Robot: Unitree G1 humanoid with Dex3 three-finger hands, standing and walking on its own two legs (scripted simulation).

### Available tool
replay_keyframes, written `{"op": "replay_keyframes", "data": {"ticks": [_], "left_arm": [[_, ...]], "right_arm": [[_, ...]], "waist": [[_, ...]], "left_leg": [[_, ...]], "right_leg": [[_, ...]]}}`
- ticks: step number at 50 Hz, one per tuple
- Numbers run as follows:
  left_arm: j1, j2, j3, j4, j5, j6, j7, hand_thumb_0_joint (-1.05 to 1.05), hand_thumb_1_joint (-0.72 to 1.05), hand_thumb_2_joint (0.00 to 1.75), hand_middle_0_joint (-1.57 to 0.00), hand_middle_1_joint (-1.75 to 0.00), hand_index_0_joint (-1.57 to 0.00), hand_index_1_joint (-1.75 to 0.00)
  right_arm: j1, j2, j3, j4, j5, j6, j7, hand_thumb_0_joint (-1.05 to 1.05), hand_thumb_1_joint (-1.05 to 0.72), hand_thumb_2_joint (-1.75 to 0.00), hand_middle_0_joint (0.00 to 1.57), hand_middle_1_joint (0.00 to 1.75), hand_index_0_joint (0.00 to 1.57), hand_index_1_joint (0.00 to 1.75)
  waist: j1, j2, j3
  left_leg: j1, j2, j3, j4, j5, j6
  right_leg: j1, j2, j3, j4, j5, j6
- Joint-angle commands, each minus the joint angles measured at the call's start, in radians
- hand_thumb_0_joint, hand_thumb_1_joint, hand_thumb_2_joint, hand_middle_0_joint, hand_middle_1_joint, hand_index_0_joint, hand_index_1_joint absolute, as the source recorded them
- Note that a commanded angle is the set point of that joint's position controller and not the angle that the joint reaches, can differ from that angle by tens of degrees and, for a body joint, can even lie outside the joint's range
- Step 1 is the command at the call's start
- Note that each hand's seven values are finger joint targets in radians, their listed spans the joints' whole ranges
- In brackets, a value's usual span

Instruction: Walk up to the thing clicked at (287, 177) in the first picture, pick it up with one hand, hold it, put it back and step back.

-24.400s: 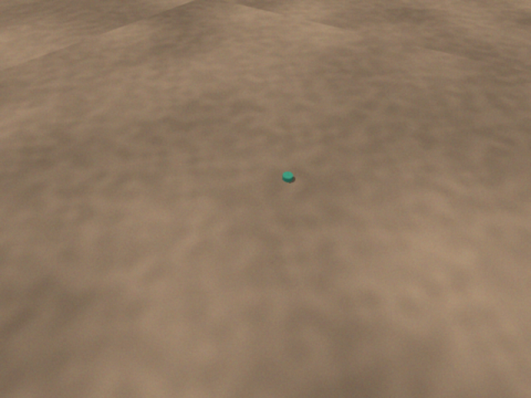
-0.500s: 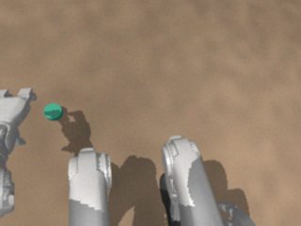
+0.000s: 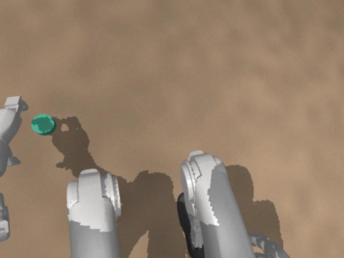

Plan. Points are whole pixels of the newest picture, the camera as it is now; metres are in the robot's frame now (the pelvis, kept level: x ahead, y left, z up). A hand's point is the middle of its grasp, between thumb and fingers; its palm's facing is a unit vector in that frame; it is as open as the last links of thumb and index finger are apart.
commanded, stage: approach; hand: left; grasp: from above
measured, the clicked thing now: (44, 124) +0.47 +0.29 -0.31
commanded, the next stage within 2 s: close in in 0.96 s
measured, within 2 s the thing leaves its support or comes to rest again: neither
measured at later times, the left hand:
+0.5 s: hand (38, 96) +0.51 +0.27 -0.17, palm faces -0.36 -0.04 -0.93, open 13.9 cm
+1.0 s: hand (20, 139) +0.41 +0.30 -0.19, palm faces -0.39 -0.09 -0.91, open 13.7 cm
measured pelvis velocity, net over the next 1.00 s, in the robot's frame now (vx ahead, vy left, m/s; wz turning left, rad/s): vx -0.01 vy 0.01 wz -0.01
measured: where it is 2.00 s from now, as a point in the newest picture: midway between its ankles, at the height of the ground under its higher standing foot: (150, 251)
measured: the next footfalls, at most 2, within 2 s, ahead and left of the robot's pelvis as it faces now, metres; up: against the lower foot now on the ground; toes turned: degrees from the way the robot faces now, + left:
none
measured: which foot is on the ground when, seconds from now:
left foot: down 0.00-1.00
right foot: down 0.00-1.00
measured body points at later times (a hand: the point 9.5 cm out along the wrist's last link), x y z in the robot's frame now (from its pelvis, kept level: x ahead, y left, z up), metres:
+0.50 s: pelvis +0.00 +0.00 +0.00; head +0.25 +0.08 +0.36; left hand +0.52 +0.27 -0.12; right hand +0.03 -0.28 -0.09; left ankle +0.06 +0.13 -0.29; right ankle +0.10 -0.15 -0.29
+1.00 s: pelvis -0.01 +0.01 +0.00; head +0.22 +0.10 +0.38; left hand +0.42 +0.31 -0.13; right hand +0.08 -0.28 -0.09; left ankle +0.06 +0.13 -0.29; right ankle +0.10 -0.15 -0.29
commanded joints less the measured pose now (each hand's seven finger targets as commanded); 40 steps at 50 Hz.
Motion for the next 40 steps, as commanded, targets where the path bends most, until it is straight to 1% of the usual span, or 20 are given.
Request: {"op": "replay_keyframes", "data": {"ticks": [1, 3, 4, 9, 10, 12, 16, 18, 19, 20, 23, 24, 27, 29, 30, 31, 35, 37, 39, 40], "left_arm": [[-0.251, 0.253, 0.022, -0.099, -0.021, -0.002, 0.043, 0.00, -0.56, 1.03, -0.10, -0.94, -0.06, -0.98], [-0.301, 0.255, 0.010, -0.122, -0.023, -0.003, 0.047, 0.00, -0.49, 0.95, -0.07, -1.06, -0.09, -1.04], [-0.312, 0.239, -0.018, -0.113, -0.012, -0.003, 0.046, 0.00, -0.49, 0.96, -0.08, -1.05, -0.10, -1.03], [-0.472, 0.187, -0.077, -0.109, -0.015, 0.001, 0.067, 0.00, -0.49, 0.96, -0.07, -1.07, -0.09, -1.05], [-0.502, 0.205, -0.076, -0.105, -0.009, 0.004, 0.074, 0.00, -0.49, 0.96, -0.07, -1.07, -0.09, -1.05], [-0.529, 0.191, -0.093, -0.088, -0.007, 0.023, 0.084, 0.00, -0.49, 0.96, -0.07, -1.08, -0.09, -1.06], [-0.591, 0.214, -0.094, -0.039, 0.009, 0.082, 0.103, 0.00, -0.50, 0.96, -0.07, -1.09, -0.09, -1.07], [-0.584, 0.243, -0.073, 0.001, 0.012, 0.125, 0.104, 0.00, -0.51, 0.97, -0.07, -1.08, -0.09, -1.06], [-0.557, 0.239, -0.083, 0.032, 0.013, 0.148, 0.097, 0.00, -0.52, 0.98, -0.07, -1.08, -0.09, -1.06], [-0.579, 0.264, -0.070, 0.002, 0.000, 0.162, 0.094, 0.00, -0.52, 0.98, -0.07, -1.07, -0.09, -1.06], [-0.540, 0.293, -0.061, 0.009, -0.022, 0.214, 0.061, 0.00, -0.52, 0.97, -0.07, -1.07, -0.09, -1.05], [-0.503, 0.275, -0.064, 0.053, -0.032, 0.230, 0.044, 0.00, -0.52, 0.97, -0.07, -1.07, -0.09, -1.05], [-0.455, 0.283, -0.063, 0.063, -0.080, 0.247, -0.011, 0.00, -0.52, 0.96, -0.07, -1.06, -0.09, -1.04], [-0.390, 0.288, -0.072, 0.077, -0.104, 0.243, -0.056, 0.00, -0.53, 0.97, -0.07, -1.06, -0.09, -1.04], [-0.394, 0.313, -0.058, 0.032, -0.117, 0.233, -0.073, 0.00, -0.52, 0.97, -0.07, -1.06, -0.09, -1.04], [-0.333, 0.299, -0.068, 0.068, -0.122, 0.228, -0.093, 0.00, -0.52, 0.97, -0.08, -1.06, -0.09, -1.04], [-0.320, 0.283, -0.062, -0.031, -0.161, 0.143, -0.145, 0.00, -0.50, 0.95, -0.09, -1.06, -0.11, -1.04], [-0.337, 0.283, -0.051, -0.113, -0.163, 0.076, -0.146, 0.00, -0.48, 0.93, -0.10, -1.06, -0.12, -1.04], [-0.313, 0.290, -0.026, -0.223, -0.150, 0.005, -0.122, 0.00, -0.47, 0.92, -0.11, -1.03, -0.13, -1.01], [-0.309, 0.278, -0.019, -0.333, -0.146, -0.028, -0.104, 0.00, -0.47, 0.92, -0.11, -1.03, -0.13, -1.01]], "right_arm": [[0.192, -0.245, -0.074, -0.009, -0.010, -0.002, -0.008, 0.00, -0.90, -0.90, 0.20, 0.30, 0.20, 0.30], [0.188, -0.251, -0.074, -0.007, -0.007, -0.003, -0.010, 0.00, -0.90, -0.89, 0.20, 0.30, 0.20, 0.30], [0.193, -0.251, -0.071, -0.006, -0.008, -0.002, -0.012, 0.00, -0.90, -0.89, 0.20, 0.30, 0.20, 0.30], [0.212, -0.265, -0.065, 0.007, -0.011, -0.014, -0.016, 0.00, -0.90, -0.89, 0.20, 0.30, 0.20, 0.30], [0.217, -0.271, -0.060, 0.007, -0.011, -0.016, -0.018, 0.00, -0.90, -0.89, 0.20, 0.30, 0.20, 0.30], [0.219, -0.272, -0.050, 0.006, -0.015, -0.019, -0.019, 0.00, -0.90, -0.90, 0.20, 0.30, 0.20, 0.30], [0.219, -0.280, -0.036, -0.006, -0.015, -0.018, -0.023, 0.00, -0.90, -0.89, 0.20, 0.30, 0.20, 0.30], [0.222, -0.285, -0.026, -0.021, -0.016, -0.016, -0.019, 0.00, -0.90, -0.90, 0.20, 0.30, 0.20, 0.30], [0.217, -0.280, -0.018, -0.028, -0.013, -0.014, -0.016, 0.00, -0.90, -0.90, 0.20, 0.30, 0.20, 0.30], [0.215, -0.284, -0.014, -0.033, -0.009, -0.011, -0.017, 0.00, -0.90, -0.90, 0.20, 0.30, 0.20, 0.30], [0.216, -0.288, 0.000, -0.060, 0.007, -0.003, -0.015, 0.00, -0.90, -0.90, 0.20, 0.30, 0.20, 0.30], [0.218, -0.293, 0.002, -0.065, 0.009, 0.000, -0.015, 0.00, -0.90, -0.90, 0.20, 0.30, 0.20, 0.30], [0.214, -0.291, 0.010, -0.087, 0.030, 0.009, -0.017, 0.00, -0.90, -0.90, 0.20, 0.30, 0.20, 0.30], [0.216, -0.289, 0.018, -0.093, 0.032, 0.016, -0.017, 0.00, -0.90, -0.89, 0.20, 0.30, 0.20, 0.30], [0.219, -0.291, 0.018, -0.097, 0.034, 0.019, -0.020, 0.00, -0.90, -0.89, 0.20, 0.30, 0.20, 0.30], [0.215, -0.288, 0.024, -0.097, 0.034, 0.023, -0.019, 0.00, -0.90, -0.89, 0.20, 0.30, 0.20, 0.30], [0.225, -0.292, 0.022, -0.097, 0.028, 0.024, -0.016, 0.00, -0.90, -0.89, 0.20, 0.30, 0.20, 0.30], [0.238, -0.294, 0.013, -0.090, 0.021, 0.025, -0.015, 0.00, -0.90, -0.89, 0.20, 0.30, 0.20, 0.30], [0.254, -0.299, -0.001, -0.092, 0.015, 0.027, -0.013, 0.00, -0.90, -0.89, 0.20, 0.30, 0.20, 0.30], [0.260, -0.306, -0.020, -0.097, 0.017, 0.026, -0.015, 0.00, -0.90, -0.89, 0.20, 0.30, 0.20, 0.30]], "waist": [[-0.014, 0.252, -0.651], [-0.019, 0.278, -0.670], [-0.032, 0.292, -0.668], [-0.100, 0.301, -0.644], [-0.106, 0.321, -0.642], [-0.113, 0.358, -0.649], [-0.121, 0.409, -0.674], [-0.119, 0.416, -0.658], [-0.114, 0.407, -0.652], [-0.101, 0.419, -0.694], [-0.089, 0.408, -0.714], [-0.100, 0.370, -0.696], [-0.094, 0.305, -0.672], [-0.097, 0.237, -0.637], [-0.085, 0.229, -0.654], [-0.080, 0.222, -0.630], [-0.088, 0.225, -0.597], [-0.091, 0.244, -0.611], [-0.065, 0.309, -0.662], [-0.063, 0.362, -0.713]], "left_leg": [[0.496, 0.009, 0.141, -0.266, 0.237, 0.075], [0.524, 0.015, 0.131, -0.271, 0.243, 0.071], [0.536, 0.016, 0.129, -0.269, 0.250, 0.069], [0.530, 0.023, 0.119, -0.253, 0.222, 0.068], [0.532, 0.025, 0.117, -0.256, 0.218, 0.066], [0.554, 0.026, 0.115, -0.268, 0.226, 0.060], [0.583, 0.028, 0.112, -0.283, 0.250, 0.051], [0.566, 0.028, 0.117, -0.291, 0.252, 0.050], [0.561, 0.027, 0.125, -0.281, 0.267, 0.055], [0.562, 0.025, 0.127, -0.289, 0.275, 0.056], [0.541, 0.023, 0.132, -0.281, 0.311, 0.065], [0.531, 0.023, 0.125, -0.282, 0.316, 0.067], [0.467, 0.020, 0.119, -0.290, 0.285, 0.078], [0.412, 0.019, 0.120, -0.278, 0.273, 0.088], [0.406, 0.017, 0.118, -0.284, 0.275, 0.087], [0.406, 0.019, 0.120, -0.283, 0.289, 0.085], [0.406, 0.018, 0.110, -0.284, 0.266, 0.075], [0.427, 0.019, 0.109, -0.270, 0.254, 0.067], [0.506, 0.021, 0.114, -0.260, 0.282, 0.052], [0.569, 0.022, 0.114, -0.254, 0.308, 0.042]], "right_leg": [[0.327, 0.003, -0.146, -0.211, 0.243, -0.092], [0.296, 0.005, -0.156, -0.195, 0.244, -0.095], [0.290, 0.007, -0.159, -0.195, 0.248, -0.096], [0.247, 0.009, -0.168, -0.198, 0.237, -0.094], [0.243, 0.008, -0.172, -0.198, 0.235, -0.092], [0.234, 0.006, -0.179, -0.191, 0.237, -0.093], [0.219, 0.007, -0.187, -0.179, 0.262, -0.101], [0.231, 0.001, -0.182, -0.179, 0.271, -0.103], [0.253, 0.005, -0.178, -0.187, 0.290, -0.105], [0.268, 0.004, -0.173, -0.186, 0.299, -0.108], [0.326, 0.003, -0.163, -0.189, 0.337, -0.105], [0.335, 0.002, -0.164, -0.191, 0.340, -0.103], [0.375, 0.004, -0.158, -0.204, 0.311, -0.099], [0.436, 0.009, -0.153, -0.221, 0.305, -0.090], [0.456, 0.008, -0.153, -0.222, 0.304, -0.088], [0.470, 0.008, -0.150, -0.225, 0.314, -0.087], [0.441, 0.008, -0.162, -0.227, 0.279, -0.092], [0.439, 0.010, -0.169, -0.235, 0.260, -0.095], [0.444, 0.006, -0.170, -0.237, 0.272, -0.100], [0.433, 0.004, -0.174, -0.228, 0.289, -0.107]]}}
